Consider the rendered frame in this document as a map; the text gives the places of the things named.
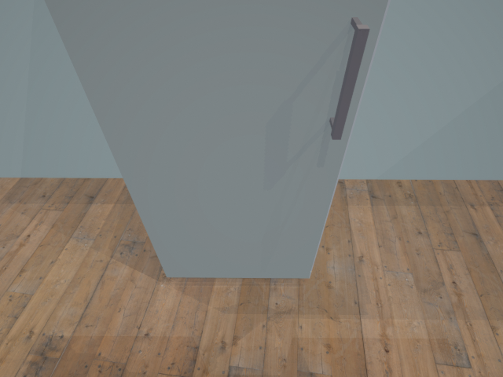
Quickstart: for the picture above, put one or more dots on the fridge door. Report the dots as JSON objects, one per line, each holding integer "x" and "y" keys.
{"x": 217, "y": 115}

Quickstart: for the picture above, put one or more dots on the handle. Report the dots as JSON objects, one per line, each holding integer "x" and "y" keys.
{"x": 361, "y": 33}

